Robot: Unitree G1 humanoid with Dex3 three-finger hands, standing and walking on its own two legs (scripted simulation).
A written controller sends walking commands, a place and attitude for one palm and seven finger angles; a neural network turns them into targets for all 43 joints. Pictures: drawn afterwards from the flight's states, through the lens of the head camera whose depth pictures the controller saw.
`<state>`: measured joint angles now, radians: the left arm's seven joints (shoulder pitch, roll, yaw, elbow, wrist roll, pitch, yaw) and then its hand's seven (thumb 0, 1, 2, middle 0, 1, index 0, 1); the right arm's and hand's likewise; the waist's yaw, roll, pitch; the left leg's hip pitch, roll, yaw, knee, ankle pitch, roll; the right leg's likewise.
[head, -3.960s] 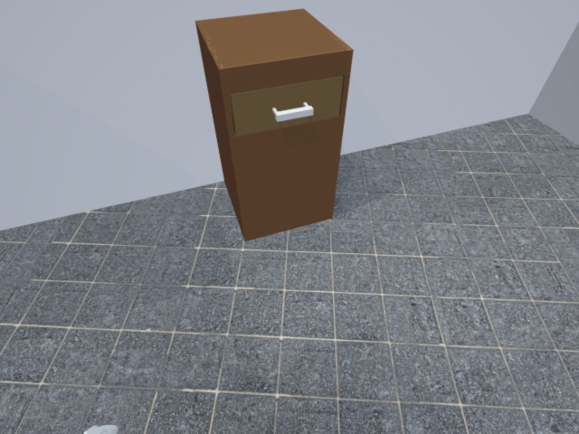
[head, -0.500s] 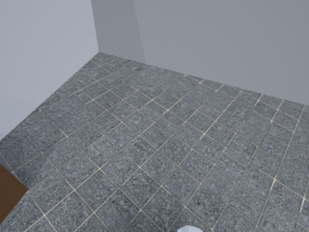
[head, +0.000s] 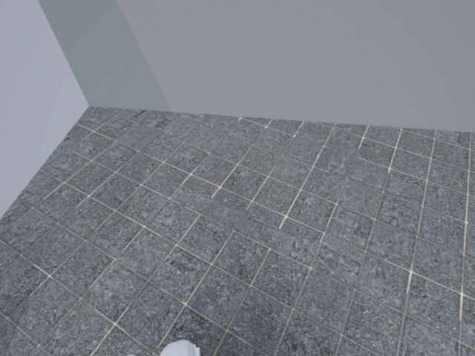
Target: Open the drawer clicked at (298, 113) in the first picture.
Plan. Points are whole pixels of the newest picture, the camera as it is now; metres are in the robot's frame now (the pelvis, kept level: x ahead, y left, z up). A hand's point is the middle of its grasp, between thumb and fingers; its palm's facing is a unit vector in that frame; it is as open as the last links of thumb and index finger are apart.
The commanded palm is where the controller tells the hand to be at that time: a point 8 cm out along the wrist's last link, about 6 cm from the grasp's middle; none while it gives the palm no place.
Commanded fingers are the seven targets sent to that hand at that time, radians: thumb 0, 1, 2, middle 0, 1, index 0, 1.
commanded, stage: turn to face it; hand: left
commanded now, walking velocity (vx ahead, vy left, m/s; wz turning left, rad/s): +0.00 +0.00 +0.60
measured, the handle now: out of the picture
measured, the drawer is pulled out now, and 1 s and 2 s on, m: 0.00 0.00 0.00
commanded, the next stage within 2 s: none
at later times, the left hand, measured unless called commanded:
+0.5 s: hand out of the picture +0.10 +0.25 -0.17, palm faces +0.31 -0.92 -0.23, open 7.3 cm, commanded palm none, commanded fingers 0.00 0.90 0.90 -0.20 -0.30 -0.20 -0.30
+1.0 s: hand out of the picture +0.05 +0.16 -0.15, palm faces +0.57 -0.78 -0.26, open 7.4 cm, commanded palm none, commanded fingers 0.00 0.90 0.90 -0.20 -0.30 -0.20 -0.30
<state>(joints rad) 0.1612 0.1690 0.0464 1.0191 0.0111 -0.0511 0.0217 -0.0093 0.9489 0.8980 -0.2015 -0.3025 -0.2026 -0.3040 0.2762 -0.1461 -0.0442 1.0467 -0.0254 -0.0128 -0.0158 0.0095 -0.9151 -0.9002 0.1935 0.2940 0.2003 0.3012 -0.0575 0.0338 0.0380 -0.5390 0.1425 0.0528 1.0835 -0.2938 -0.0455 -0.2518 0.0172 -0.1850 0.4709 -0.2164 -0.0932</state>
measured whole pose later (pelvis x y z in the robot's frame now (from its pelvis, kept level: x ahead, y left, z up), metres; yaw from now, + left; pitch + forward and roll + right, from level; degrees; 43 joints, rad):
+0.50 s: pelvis +0.08 +0.03 +0.00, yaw +15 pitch +1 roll -1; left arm 0.19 0.23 0.08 0.94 0.01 0.05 0.01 0.00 0.91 0.90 -0.20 -0.30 -0.20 -0.30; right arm 0.20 -0.19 -0.05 0.94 -0.03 0.02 0.00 0.01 -0.91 -0.90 0.20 0.29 0.20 0.30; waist -0.01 -0.01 0.07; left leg -0.32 0.00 0.06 0.51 -0.20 0.06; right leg -0.48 -0.10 -0.02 1.04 -0.41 0.09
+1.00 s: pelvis +0.10 -0.04 +0.00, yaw +35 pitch -1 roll +3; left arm 0.24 0.18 0.02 0.88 0.03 0.01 0.01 0.00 0.90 0.90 -0.20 -0.30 -0.20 -0.30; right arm 0.16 -0.28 -0.10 0.93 -0.02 0.09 0.04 0.01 -0.91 -0.90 0.19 0.29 0.20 0.30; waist -0.01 0.01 0.08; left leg -0.45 0.04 0.04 1.00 -0.42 -0.08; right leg -0.20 -0.15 -0.23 0.53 -0.29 -0.01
